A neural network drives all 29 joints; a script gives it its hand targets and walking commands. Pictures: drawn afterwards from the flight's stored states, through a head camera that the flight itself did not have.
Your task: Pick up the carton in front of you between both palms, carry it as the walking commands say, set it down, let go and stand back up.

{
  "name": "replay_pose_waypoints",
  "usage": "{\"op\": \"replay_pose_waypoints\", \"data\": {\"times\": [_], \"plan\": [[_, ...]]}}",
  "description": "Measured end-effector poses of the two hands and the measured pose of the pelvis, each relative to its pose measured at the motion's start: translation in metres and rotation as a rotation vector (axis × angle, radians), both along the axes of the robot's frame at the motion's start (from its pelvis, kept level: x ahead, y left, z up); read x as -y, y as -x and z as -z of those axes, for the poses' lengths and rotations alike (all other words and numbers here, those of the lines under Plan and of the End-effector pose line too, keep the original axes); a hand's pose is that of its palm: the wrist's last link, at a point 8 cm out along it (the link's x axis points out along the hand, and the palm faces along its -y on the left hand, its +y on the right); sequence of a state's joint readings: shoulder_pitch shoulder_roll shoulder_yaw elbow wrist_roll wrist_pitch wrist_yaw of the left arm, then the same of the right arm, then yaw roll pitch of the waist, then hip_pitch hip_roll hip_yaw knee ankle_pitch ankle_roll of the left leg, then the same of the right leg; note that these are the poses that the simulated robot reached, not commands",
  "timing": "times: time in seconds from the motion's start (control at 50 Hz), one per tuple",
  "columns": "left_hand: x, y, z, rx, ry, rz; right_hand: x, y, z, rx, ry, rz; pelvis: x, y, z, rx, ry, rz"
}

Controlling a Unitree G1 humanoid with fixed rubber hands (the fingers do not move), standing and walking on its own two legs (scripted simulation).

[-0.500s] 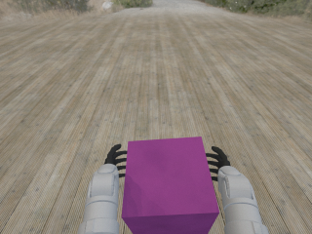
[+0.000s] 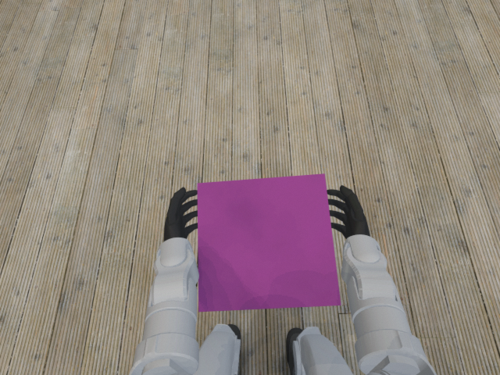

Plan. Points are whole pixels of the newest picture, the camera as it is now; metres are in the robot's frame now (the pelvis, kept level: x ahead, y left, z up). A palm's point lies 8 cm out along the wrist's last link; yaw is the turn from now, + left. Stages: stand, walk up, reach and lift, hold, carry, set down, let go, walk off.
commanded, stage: set down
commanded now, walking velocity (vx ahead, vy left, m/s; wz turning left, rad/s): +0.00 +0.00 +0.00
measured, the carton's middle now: (266, 244) +0.34 +0.01 -0.17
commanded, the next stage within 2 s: none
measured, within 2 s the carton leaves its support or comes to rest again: rests again in 2.00 s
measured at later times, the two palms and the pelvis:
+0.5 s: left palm (198, 231) +0.37 +0.15 -0.20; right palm (334, 222) +0.40 -0.14 -0.21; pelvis -0.05 +0.00 -0.14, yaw +0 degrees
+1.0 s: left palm (214, 239) +0.40 +0.14 -0.36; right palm (322, 221) +0.45 -0.14 -0.37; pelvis -0.07 +0.00 -0.25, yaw +2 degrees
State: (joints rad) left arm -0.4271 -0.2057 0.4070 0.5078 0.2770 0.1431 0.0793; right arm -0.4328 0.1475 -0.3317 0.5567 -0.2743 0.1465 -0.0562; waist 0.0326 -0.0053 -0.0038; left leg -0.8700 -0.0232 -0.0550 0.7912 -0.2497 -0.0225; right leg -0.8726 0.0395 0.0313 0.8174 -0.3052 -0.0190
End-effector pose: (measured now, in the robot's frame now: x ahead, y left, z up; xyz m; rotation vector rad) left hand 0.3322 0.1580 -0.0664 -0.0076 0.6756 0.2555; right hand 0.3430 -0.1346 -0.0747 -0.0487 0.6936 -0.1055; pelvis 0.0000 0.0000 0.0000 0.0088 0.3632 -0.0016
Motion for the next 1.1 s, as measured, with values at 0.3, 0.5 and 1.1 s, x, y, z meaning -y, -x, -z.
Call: {"op": "replay_pose_waypoints", "data": {"times": [0.3,0.5,1.1], "plan": [[0.009,-0.027,0.076,0.071,0.029,-0.057,0.007,-0.03,0.082,0.057,-0.02,0.009,0.003,0.033,0.085,-0.251,-0.012,0.012],[0.005,-0.043,0.135,0.059,0.039,-0.091,0.003,-0.059,0.14,0.028,0.003,-0.043,-0.002,0.048,0.142,-0.343,-0.008,0.005],[0.016,-0.067,0.325,0.003,0.024,-0.165,0.011,-0.117,0.33,-0.032,0.036,-0.177,0.006,0.072,0.276,-0.44,-0.052,-0.007]]}}
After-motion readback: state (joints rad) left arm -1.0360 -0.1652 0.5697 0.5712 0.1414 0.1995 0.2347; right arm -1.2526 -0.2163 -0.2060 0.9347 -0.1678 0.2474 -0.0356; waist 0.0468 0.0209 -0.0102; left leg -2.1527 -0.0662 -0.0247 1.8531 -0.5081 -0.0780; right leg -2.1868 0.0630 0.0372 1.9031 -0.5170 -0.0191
